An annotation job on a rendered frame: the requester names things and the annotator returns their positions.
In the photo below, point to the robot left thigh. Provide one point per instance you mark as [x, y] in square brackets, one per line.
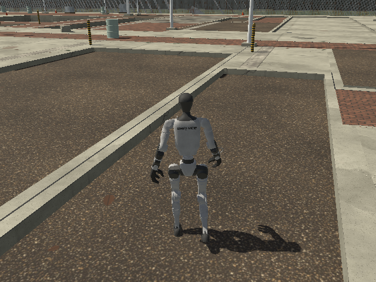
[174, 177]

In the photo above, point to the robot right hand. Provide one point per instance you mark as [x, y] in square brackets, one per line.
[213, 159]

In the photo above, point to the robot right upper arm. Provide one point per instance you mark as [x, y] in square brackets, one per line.
[204, 122]

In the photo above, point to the robot left foot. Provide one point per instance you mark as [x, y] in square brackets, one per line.
[177, 232]

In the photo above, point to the robot left upper arm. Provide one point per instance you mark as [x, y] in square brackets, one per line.
[165, 135]

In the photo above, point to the left robot forearm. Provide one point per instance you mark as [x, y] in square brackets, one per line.
[157, 159]

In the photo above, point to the robot left hand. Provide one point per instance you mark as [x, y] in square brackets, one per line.
[153, 175]

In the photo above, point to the right robot forearm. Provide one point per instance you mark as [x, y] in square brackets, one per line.
[215, 152]

